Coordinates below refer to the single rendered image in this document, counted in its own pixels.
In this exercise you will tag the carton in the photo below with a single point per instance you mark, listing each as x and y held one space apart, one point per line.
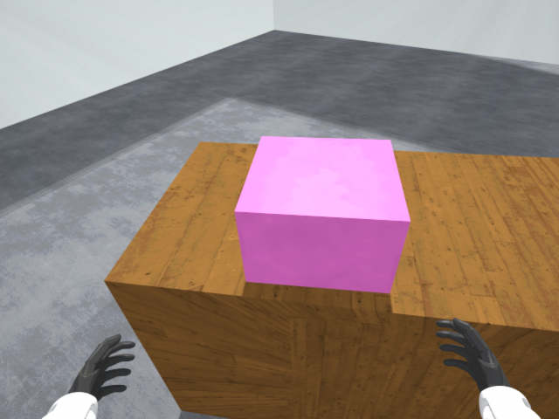
322 212

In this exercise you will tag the robot right forearm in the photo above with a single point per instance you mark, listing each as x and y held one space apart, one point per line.
501 402

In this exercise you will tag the robot left forearm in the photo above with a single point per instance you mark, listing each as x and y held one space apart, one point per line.
74 406

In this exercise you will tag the pedestal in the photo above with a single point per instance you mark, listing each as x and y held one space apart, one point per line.
482 247

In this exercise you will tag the left robot hand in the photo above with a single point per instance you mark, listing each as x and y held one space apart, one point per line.
93 375

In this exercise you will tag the right robot hand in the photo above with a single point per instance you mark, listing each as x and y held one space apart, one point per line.
481 363

